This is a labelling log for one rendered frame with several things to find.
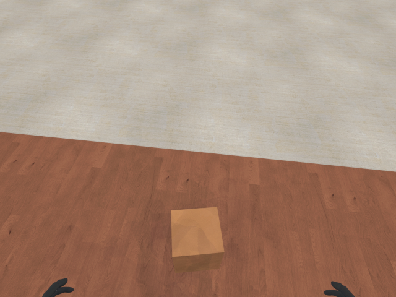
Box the carton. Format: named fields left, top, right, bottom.
left=171, top=207, right=224, bottom=273

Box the robot left hand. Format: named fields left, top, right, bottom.
left=42, top=278, right=74, bottom=297

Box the robot right hand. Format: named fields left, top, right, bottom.
left=324, top=281, right=355, bottom=297

